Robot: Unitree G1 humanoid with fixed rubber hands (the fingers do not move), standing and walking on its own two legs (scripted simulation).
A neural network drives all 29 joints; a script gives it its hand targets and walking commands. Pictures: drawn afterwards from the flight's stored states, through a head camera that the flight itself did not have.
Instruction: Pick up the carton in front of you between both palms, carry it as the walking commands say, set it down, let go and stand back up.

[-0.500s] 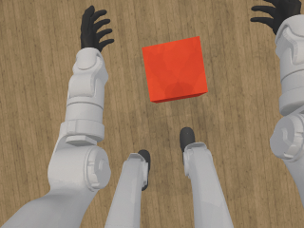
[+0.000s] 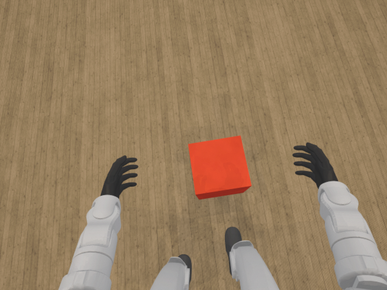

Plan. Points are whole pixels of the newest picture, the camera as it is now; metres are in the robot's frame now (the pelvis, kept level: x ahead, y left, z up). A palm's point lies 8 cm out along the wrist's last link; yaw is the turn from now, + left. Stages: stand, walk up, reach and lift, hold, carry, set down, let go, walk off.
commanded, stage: let go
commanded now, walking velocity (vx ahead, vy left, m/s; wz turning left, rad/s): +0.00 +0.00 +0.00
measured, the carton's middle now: (217, 170) +0.45 -0.05 -0.60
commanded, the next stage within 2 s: stand in 0.82 s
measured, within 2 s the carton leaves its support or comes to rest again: neither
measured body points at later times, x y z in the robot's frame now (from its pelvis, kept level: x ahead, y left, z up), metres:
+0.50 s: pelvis +0.04 +0.02 +0.04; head +0.08 +0.02 +0.49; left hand +0.21 +0.26 -0.03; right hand +0.20 -0.21 -0.04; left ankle -0.03 +0.14 -0.70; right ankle +0.07 -0.10 -0.69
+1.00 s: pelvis +0.05 +0.02 +0.03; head +0.05 +0.01 +0.48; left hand +0.20 +0.29 -0.05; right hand +0.20 -0.25 -0.05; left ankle -0.03 +0.14 -0.69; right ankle +0.07 -0.10 -0.69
